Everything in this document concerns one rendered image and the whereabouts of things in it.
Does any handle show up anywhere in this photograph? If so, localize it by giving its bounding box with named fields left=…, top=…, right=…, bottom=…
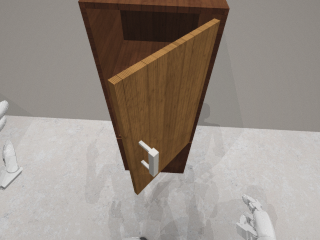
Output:
left=138, top=140, right=159, bottom=177

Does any left robot hand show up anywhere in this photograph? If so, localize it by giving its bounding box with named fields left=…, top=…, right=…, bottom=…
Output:
left=0, top=100, right=23, bottom=190

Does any cupboard door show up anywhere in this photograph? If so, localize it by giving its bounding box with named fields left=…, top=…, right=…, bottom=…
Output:
left=107, top=18, right=220, bottom=195

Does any right robot hand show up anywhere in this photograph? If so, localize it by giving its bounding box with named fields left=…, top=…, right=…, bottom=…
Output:
left=236, top=194, right=276, bottom=240

